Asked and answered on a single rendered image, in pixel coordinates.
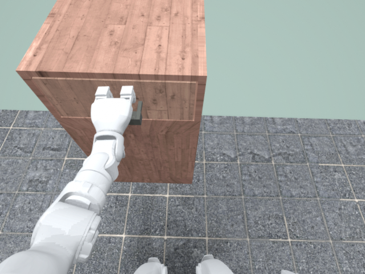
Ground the left robot upper arm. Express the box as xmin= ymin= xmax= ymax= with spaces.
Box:
xmin=0 ymin=202 xmax=102 ymax=274

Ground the left robot hand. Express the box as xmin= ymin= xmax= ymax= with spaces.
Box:
xmin=91 ymin=86 xmax=136 ymax=158

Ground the handle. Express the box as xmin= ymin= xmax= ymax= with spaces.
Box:
xmin=129 ymin=101 xmax=143 ymax=125

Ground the robot left forearm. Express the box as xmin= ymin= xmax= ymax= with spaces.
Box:
xmin=30 ymin=131 xmax=124 ymax=247

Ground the cabinet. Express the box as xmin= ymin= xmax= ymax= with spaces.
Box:
xmin=16 ymin=0 xmax=207 ymax=184

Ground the right robot thigh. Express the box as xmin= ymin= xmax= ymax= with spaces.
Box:
xmin=196 ymin=259 xmax=234 ymax=274

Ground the drawer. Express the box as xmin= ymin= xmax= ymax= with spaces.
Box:
xmin=32 ymin=77 xmax=196 ymax=120

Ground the right robot shin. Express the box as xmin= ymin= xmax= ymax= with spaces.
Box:
xmin=201 ymin=255 xmax=214 ymax=263

